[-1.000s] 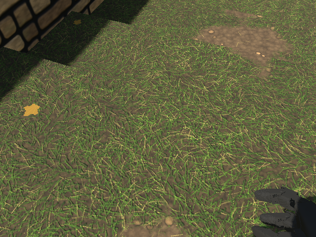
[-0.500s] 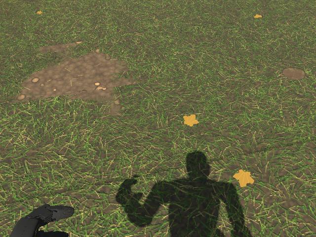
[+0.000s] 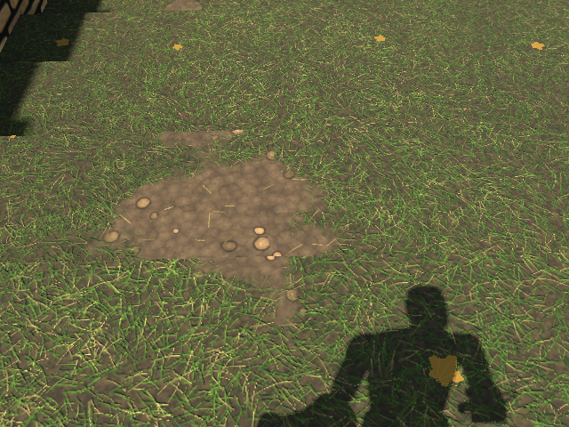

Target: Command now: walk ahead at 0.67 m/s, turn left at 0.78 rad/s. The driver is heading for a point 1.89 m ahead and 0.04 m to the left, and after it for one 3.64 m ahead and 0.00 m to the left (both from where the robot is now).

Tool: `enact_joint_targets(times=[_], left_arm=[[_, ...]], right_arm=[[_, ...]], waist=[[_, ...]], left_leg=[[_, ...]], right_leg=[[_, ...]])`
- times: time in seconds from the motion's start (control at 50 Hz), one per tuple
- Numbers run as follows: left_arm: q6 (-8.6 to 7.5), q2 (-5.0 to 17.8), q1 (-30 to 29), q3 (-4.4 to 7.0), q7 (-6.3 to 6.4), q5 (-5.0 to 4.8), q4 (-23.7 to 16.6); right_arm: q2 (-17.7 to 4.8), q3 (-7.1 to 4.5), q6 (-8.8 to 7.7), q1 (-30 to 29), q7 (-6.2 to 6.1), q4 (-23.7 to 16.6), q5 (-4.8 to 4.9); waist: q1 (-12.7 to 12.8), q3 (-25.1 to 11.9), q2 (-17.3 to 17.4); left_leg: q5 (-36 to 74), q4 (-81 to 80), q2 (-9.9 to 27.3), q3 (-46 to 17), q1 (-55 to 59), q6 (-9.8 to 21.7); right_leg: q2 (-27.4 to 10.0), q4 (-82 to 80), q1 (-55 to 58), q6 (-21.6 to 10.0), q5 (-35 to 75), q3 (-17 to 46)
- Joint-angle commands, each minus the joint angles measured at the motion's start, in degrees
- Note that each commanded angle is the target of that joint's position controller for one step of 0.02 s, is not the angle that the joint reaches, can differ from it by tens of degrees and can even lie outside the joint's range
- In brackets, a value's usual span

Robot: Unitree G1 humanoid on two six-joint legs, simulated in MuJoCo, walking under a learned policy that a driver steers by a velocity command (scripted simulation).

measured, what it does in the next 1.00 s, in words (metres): goes down: right foot 0.17 m lower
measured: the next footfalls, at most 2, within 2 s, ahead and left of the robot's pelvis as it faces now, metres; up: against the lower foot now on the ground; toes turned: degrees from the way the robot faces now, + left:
right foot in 0.48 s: +0.53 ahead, -0.07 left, -0.17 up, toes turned +22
left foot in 1.12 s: +0.52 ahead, +0.04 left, -0.17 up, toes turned -22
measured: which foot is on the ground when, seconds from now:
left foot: down 0.00-0.46, up 0.48-1.00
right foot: up 0.00-0.46, down 0.48-1.00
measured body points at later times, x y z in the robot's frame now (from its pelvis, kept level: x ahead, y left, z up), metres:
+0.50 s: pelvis +0.37 -0.04 -0.11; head +0.36 -0.05 +0.34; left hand +0.41 +0.24 -0.22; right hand +0.48 -0.33 -0.24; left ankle +0.13 +0.00 -0.64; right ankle +0.50 -0.08 -0.86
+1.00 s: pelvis +0.41 -0.06 -0.12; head +0.44 -0.09 +0.32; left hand +0.45 +0.24 -0.23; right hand +0.62 -0.33 -0.21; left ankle +0.50 +0.08 -0.83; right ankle +0.49 -0.08 -0.87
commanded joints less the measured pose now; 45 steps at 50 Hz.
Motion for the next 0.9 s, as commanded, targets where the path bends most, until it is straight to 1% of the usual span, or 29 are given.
enact_joint_targets(times=[0.02, 0.04, 0.08, 0.12, 0.14, 0.16, 0.18, 0.2, 0.22, 0.24, 0.28, 0.32, 0.38, 0.42, 0.44, 0.46, 0.48, 0.5, 0.52, 0.54, 0.56, 0.58, 0.6, 0.62, 0.66, 0.68, 0.72, 0.78, 0.9], left_arm=[[-3.23, 7.3, -4.6, 0.04, -0.41, -0.47, -10.9], [-2.6, 7.2, -6.2, 0.26, -0.38, 0.41, -11.0], [0.88, 7.8, -6.1, 0.34, 0.04, 2.58, -10.5], [2.93, 5.6, -7.1, -0.26, -0.51, 2.86, -11.9], [3.35, 3.4, -4.6, -0.92, -1.02, 2.87, -11.7], [3.28, 3.5, -2.2, -0.53, -1.39, 2.17, -10.5], [3.19, 5.2, -5.3, 0.23, -1.38, 1.17, -11.5], [2.59, 7.3, -11.7, 1.19, -1.22, 0.69, -13.2], [2.39, 6.6, -17.1, 0.84, -1.55, 1.26, -15.7], [2.25, 5.6, -19.3, 0.71, -1.92, 1.83, -16.4], [1.57, 2.8, -21.8, -0.34, -2.74, 2.24, -18.0], [0.56, 2.1, -20.7, -0.41, -3.57, 2.04, -17.6], [-1.15, 1.4, -14.7, -0.43, -3.44, 0.57, -14.4], [-1.32, 1.9, -0.2, 0.25, -2.46, -1.28, -7.2], [-1.04, 2.7, 10.3, 1.01, -2.19, -1.34, -2.2], [-0.71, 5.0, 20.4, 2.38, -2.1, -0.55, 3.0], [-0.34, 6.1, 24.1, 2.4, -2.67, 0.29, 4.8], [-0.21, 7.3, 17.5, 2.09, -3.47, 1.22, 2.0], [0.3, 9.0, 12.9, 3.32, -3.88, -0.66, -1.3], [0.83, 12.0, 6.2, 4.67, -2.53, -1.97, -3.5], [1.57, 8.6, 2.0, 3.96, -0.98, -1.53, -4.9], [1.86, 4.7, 2.1, 2.23, -0.9, -0.68, -4.7], [1.77, 3.6, 2.6, 1.22, -0.77, -0.08, -3.1], [1.87, 4.0, 3.0, 1.37, -0.88, 0.57, -2.9], [2.36, 5.3, 5.3, 1.99, -0.77, -0.49, -2.3], [3.11, 5.7, 5.0, 2.3, -0.69, -0.79, -3.0], [4.69, 6.7, 4.7, 3.14, -0.4, -1.72, -4.8], [6.38, 6.9, 6.6, 4.35, -0.4, -2.19, -6.0], [7.16, 7.8, 7.3, 6.04, -1.15, -1.0, -6.5]], right_arm=[[-11.3, -4.13, 0.08, 11.9, -2.32, -1.0, 0.25], [-9.6, -3.62, 0.14, 9.0, -2.44, -0.6, 0.22], [-8.3, -2.46, -0.74, 8.5, -2.04, -0.7, 1.1], [-10.4, -2.96, -1.05, 8.3, -1.92, -0.6, 0.93], [-10.9, -3.46, -0.57, 8.7, -2.25, -0.4, 0.28], [-9.6, -3.22, -0.42, 9.3, -2.67, -1.1, -0.48], [-9.1, -3.01, -0.24, 11.4, -2.77, -0.7, -0.32], [-8.8, -2.92, -0.32, 16.5, -3.43, 1.0, 0.15], [-7.4, -2.51, -0.14, 16.8, -3.97, 1.9, 0.63], [-6.9, -2.25, -0.15, 17.2, -4.19, 2.3, 0.26], [-6.9, -2.09, 0.32, 15.7, -4.78, 1.1, -0.36], [-6.2, -1.63, 0.17, 13.7, -4.89, 0.2, -0.6], [-3.8, -0.82, -0.27, 12.3, -6.03, 0.7, -1.18], [-2.2, -0.51, -0.11, 11.1, -7.05, 2.0, -1.85], [-2.3, -0.27, -0.18, 9.5, -6.9, 2.1, -1.64], [-1.4, -0.29, -0.32, 8.9, -6.21, 2.1, -1.48], [1.6, -0.48, 0.07, 11.9, -5.29, 2.8, -1.19], [2.3, -0.38, 0.75, 22.3, -5.58, 0.2, 1.36], [0.4, 0.71, 1.59, 22.3, -6.12, -1.0, -0.58], [-0.9, 1.38, 1.88, 16.3, -6.26, -2.6, -1.39], [-3.0, 1.25, 2.21, 9.2, -6.21, -2.6, -3.82], [-4.1, 0.9, 2.81, 1.7, -5.64, -4.4, -4.52], [-5.1, 0.51, 3.38, -3.1, -5.18, -6.2, -3.6], [-3.9, 0.67, 3.91, -2.8, -5.1, -5.6, -3.39], [-0.1, 1.99, 4.09, -4.7, -4.91, -6.9, -3.38], [1.0, 2.18, 4.3, -4.8, -4.68, -7.0, -3.12], [1.2, 1.87, 5.11, -6.8, -4.61, -7.4, -2.42], [0.1, 0.96, 5.11, -12.1, -4.35, -8.4, -2.19], [-0.9, 0.28, 3.0, -16.2, -3.99, -8.7, -1.5]], waist=[[-1.3, -9.2, -4.5], [1.7, -3.3, -7.9], [3.8, -1.0, -9.9], [4.1, -3.5, -4.9], [4.2, -7.6, -2.6], [3.7, -11.3, -0.2], [2.4, -11.3, -0.4], [-1.1, -9.3, 0.0], [-2.2, -5.0, -0.1], [-3.2, -3.4, 1.3], [-4.4, -4.7, 3.7], [-4.1, -6.5, 3.1], [-1.8, -4.5, 2.8], [3.5, -3.6, 2.7], [7.2, -5.2, 0.9], [10.4, -7.1, -5.1], [9.0, -8.2, -14.4], [-2.6, -10.5, -15.3], [-1.2, -16.0, -13.0], [0.3, -18.3, -10.5], [0.3, -16.3, -2.0], [1.7, -12.0, 3.4], [0.2, -6.7, 4.3], [-0.4, -5.6, 2.2], [0.9, -7.5, -2.8], [1.5, -9.8, -6.0], [2.9, -11.5, -8.7], [6.4, -7.6, -9.5], [9.2, -4.5, -10.0]], left_leg=[[34.0, -18.4, 22.6, -42.9, 38.6, 18.2], [36.6, -19.6, 19.9, -37.2, 27.6, 15.0], [46.5, -20.4, 15.2, -29.2, 15.9, 10.6], [59.3, -17.7, 10.8, -24.5, 12.7, 8.8], [68.7, -14.3, 9.7, -22.3, 13.6, 7.6], [71.3, -10.5, 9.3, -20.9, 16.0, 6.0], [62.8, -10.3, 7.1, -21.0, 15.8, 4.5], [51.3, -10.7, 7.7, -25.5, 21.6, 4.0], [35.2, -10.4, 5.0, -25.5, 19.3, 3.0], [31.9, -9.4, 3.9, -25.4, 20.2, 2.3], [23.3, -5.0, 3.4, -26.1, 17.7, 1.3], [13.3, -0.7, 2.9, -27.1, 11.6, 0.1], [3.4, 7.6, 2.3, -24.8, 12.0, -2.2], [-1.3, 20.6, 0.8, -20.2, 17.8, -3.0], [-0.6, 30.5, 0.6, -15.6, 18.9, -3.4], [-11.7, 46.3, -1.0, -10.3, 13.1, -4.8], [-41.6, 70.7, -6.8, -2.5, -1.7, -7.0], [-40.4, 81.5, -5.3, -4.4, -21.1, -10.3], [-32.7, 84.9, -0.6, -5.1, -29.9, -10.5], [-25.9, 86.2, 1.1, -5.9, -32.8, -11.0], [-19.7, 76.9, 6.3, -10.0, -30.1, -10.4], [-17.6, 70.0, 6.6, -9.9, -24.1, -10.4], [-7.6, 56.7, 6.7, -10.5, -19.6, -11.3], [-3.7, 49.2, 6.8, -9.9, -13.8, -11.5], [1.4, 36.1, 5.0, -8.6, -10.7, -12.7], [1.9, 33.3, 3.8, -8.6, -11.4, -13.0], [1.1, 27.5, 3.1, -10.3, -13.9, -13.4], [3.6, 17.5, 3.0, -12.0, -15.8, -13.8], [0.3, 7.1, 1.2, -13.3, -11.7, -12.8]], right_leg=[[-2.5, 14.9, -40.2, 1.2, -1.6, 12.5], [-4.8, 7.0, -35.6, 0.9, -0.8, 11.4], [-6.4, -5.5, -26.0, 1.7, -0.6, 9.3], [-5.5, -13.5, -21.5, 2.6, 1.4, 6.6], [-4.7, -12.4, -20.2, 2.2, 6.7, 5.2], [-4.5, -8.9, -20.9, 0.0, 17.4, 4.5], [-4.1, -11.4, -23.6, -0.9, 22.0, 5.4], [-4.1, -12.8, -31.6, -1.5, 23.0, 8.6], [-3.9, -20.7, -34.9, -1.4, 27.1, 8.5], [-3.0, -24.4, -36.2, -1.8, 29.3, 7.6], [-1.7, -32.0, -32.6, -2.5, 38.5, 6.8], [-0.6, -36.2, -23.2, -3.5, 47.6, 7.4], [-3.6, -48.5, -15.4, -2.5, 55.9, 8.9], [-7.7, -63.6, -8.5, -1.8, 66.0, 10.2], [-8.3, -69.4, -1.6, -2.4, 72.5, 6.7], [-9.7, -68.4, 9.5, -3.6, 73.5, 6.4], [-12.3, -52.9, 20.9, -4.1, 93.5, 9.3], [-20.8, -36.5, 31.7, -11.7, 117.8, 26.7], [-25.7, -38.2, 34.4, -19.5, 108.7, 34.8], [-29.1, -47.4, 28.4, -27.9, 74.8, 43.7], [-28.8, -51.5, 15.2, -28.4, 44.0, 44.7], [-23.4, -53.6, 1.1, -25.6, 38.5, 41.7], [-17.9, -54.9, -10.0, -21.6, 39.0, 36.3], [-14.3, -54.7, -16.8, -18.1, 42.7, 33.5], [-7.2, -53.9, -16.9, -11.5, 37.7, 31.1], [-6.3, -53.6, -13.0, -8.9, 32.5, 32.7], [-5.8, -55.0, -7.3, -5.2, 18.2, 36.7], [-4.9, -60.3, -3.4, -1.1, -4.1, 42.1], [-3.4, -61.6, 0.7, -1.3, -9.8, 46.6]])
